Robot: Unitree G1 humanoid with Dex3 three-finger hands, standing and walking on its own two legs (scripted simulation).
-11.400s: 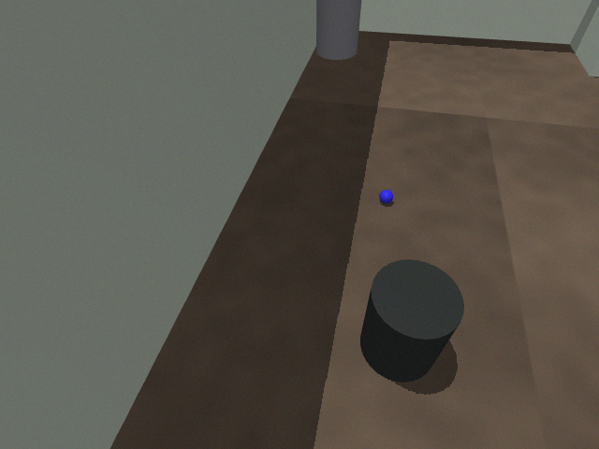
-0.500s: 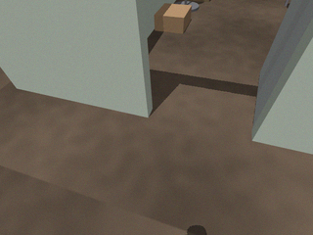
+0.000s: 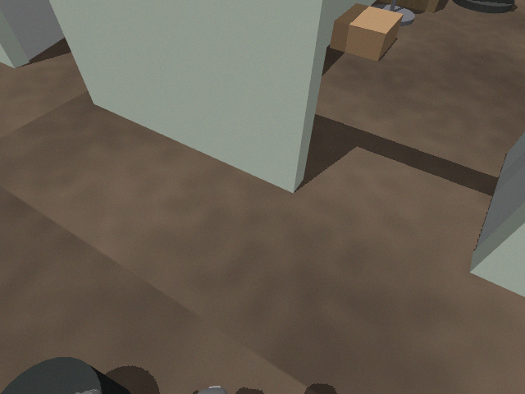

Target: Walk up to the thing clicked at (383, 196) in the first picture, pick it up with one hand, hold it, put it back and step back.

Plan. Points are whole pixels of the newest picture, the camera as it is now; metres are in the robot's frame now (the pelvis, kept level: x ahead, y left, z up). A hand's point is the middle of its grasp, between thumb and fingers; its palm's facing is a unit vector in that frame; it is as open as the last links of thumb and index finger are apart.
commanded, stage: walk up
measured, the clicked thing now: out of the picture +0.41 +1.21 -0.74
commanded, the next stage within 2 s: none
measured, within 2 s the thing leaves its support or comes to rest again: neither
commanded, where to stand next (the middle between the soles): +0.30 -0.03 m, yaw +33 degrees
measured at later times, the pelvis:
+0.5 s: pelvis +0.17 +0.00 -0.01, yaw +15 degrees
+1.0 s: pelvis +0.26 -0.06 -0.03, yaw +28 degrees
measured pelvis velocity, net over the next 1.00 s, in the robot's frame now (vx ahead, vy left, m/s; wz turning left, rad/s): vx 0.26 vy -0.06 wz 0.49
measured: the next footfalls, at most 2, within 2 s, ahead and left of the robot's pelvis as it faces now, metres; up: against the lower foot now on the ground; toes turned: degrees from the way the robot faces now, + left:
left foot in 0.06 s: +0.12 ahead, +0.16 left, +0.00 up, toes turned +7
right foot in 0.56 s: +0.35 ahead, -0.16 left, +0.00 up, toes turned +32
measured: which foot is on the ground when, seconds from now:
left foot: up 0.00-0.04, down 0.06-0.58, up 0.60-1.00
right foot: down 0.00-0.06, up 0.08-0.54, down 0.56-1.00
